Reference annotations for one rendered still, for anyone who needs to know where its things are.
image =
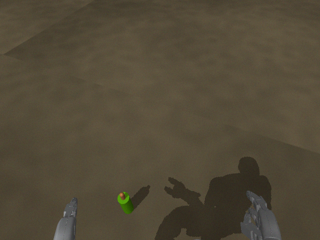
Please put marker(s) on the bottle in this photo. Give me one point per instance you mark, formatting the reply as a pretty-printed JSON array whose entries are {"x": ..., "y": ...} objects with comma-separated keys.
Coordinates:
[{"x": 125, "y": 202}]

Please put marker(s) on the right robot hand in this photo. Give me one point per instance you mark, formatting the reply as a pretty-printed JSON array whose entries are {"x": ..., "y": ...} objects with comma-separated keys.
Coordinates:
[{"x": 266, "y": 225}]

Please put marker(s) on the left robot hand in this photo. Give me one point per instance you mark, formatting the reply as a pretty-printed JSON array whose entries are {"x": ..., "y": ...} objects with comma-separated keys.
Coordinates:
[{"x": 66, "y": 227}]

